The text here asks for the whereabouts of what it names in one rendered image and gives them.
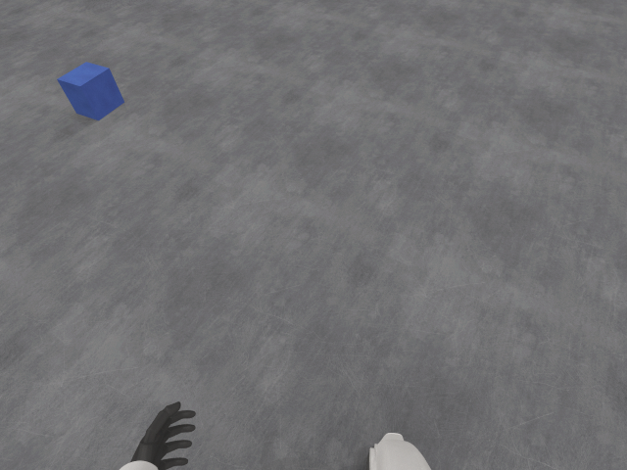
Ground robot right thigh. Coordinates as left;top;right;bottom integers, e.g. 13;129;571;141
369;440;431;470

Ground carton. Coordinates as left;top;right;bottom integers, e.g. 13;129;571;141
57;62;124;120

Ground left robot hand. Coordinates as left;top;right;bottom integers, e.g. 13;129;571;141
130;401;196;470

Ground right robot shin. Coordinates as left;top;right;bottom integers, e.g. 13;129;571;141
379;433;404;443

